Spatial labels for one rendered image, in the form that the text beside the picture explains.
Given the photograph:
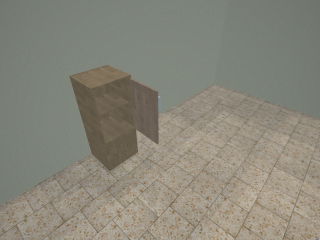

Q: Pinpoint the handle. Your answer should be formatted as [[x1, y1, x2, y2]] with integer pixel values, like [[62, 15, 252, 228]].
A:
[[158, 96, 161, 112]]

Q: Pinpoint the cupboard door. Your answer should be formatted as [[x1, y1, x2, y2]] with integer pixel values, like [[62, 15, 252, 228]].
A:
[[129, 78, 159, 144]]

